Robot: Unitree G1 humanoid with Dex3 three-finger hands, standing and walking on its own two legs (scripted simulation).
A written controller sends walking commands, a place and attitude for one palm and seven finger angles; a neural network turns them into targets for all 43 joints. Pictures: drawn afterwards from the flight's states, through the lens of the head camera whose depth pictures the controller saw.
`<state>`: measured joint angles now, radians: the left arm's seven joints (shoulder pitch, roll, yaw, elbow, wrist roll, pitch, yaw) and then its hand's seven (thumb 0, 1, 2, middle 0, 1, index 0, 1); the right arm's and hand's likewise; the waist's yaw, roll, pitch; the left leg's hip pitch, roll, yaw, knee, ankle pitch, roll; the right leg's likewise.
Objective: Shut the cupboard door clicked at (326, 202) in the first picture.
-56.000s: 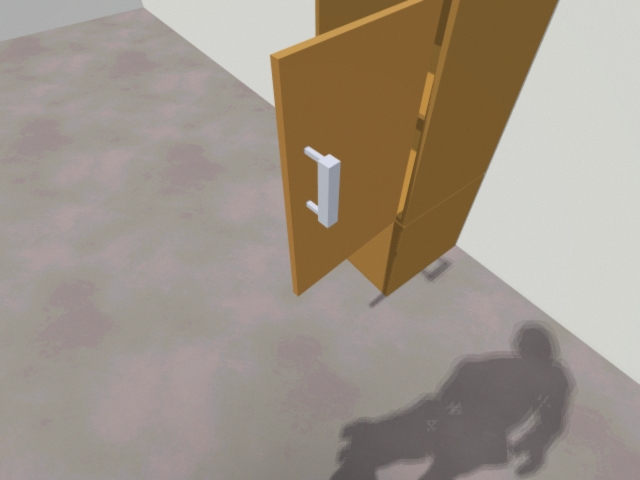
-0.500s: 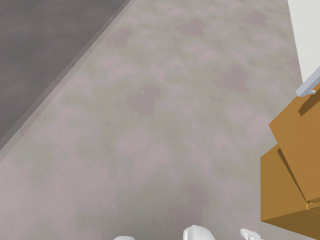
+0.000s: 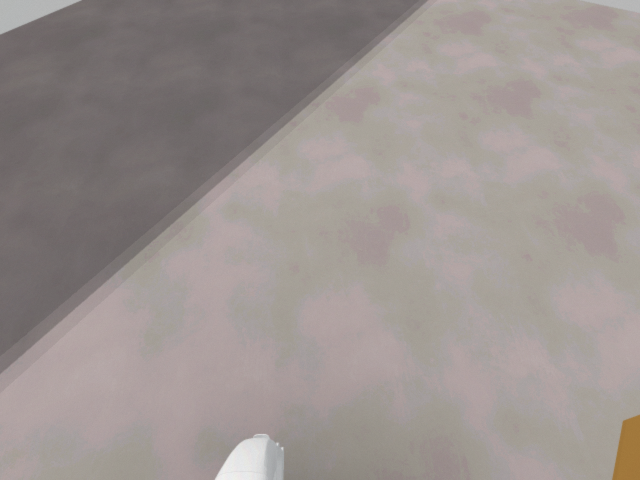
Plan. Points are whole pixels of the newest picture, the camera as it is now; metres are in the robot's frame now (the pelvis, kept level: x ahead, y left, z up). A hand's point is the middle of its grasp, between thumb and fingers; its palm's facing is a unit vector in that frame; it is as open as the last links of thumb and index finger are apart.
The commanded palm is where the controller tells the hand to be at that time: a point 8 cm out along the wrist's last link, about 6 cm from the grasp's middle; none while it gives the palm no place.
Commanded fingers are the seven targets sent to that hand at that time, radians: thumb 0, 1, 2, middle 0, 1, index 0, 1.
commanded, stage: walk to a spot facing it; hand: left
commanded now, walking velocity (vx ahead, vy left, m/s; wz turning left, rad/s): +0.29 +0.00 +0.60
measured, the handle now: out of the picture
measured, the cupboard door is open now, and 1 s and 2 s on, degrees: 23 23 23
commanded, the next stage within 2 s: turn to face it in 0.62 s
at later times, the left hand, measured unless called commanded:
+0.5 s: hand (130, 413) +0.23 +0.31 -0.16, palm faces +0.26 -0.95 -0.18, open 7.4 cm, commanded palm none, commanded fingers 0.00 0.90 0.90 -0.20 -0.30 -0.20 -0.30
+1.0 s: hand (174, 310) +0.41 +0.29 -0.17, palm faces +0.28 -0.93 -0.22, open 7.2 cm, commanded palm none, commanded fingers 0.00 0.90 0.90 -0.20 -0.30 -0.20 -0.30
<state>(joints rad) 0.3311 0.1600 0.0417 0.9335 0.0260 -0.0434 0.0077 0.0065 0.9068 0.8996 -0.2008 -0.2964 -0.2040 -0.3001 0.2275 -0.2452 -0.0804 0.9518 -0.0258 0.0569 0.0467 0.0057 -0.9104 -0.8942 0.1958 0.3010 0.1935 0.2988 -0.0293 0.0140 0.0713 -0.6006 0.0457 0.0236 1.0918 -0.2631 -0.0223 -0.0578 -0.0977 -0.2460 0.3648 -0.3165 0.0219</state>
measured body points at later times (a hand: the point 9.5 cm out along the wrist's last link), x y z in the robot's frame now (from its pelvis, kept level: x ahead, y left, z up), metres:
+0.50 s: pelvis +0.17 +0.09 +0.00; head +0.20 +0.12 +0.45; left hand +0.21 +0.36 -0.15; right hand +0.28 -0.14 -0.13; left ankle +0.15 +0.12 -0.74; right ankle +0.28 -0.08 -0.65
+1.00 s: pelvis +0.39 +0.09 +0.00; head +0.44 +0.10 +0.44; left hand +0.39 +0.34 -0.15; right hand +0.43 -0.13 -0.16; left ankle +0.29 +0.20 -0.65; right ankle +0.44 +0.04 -0.74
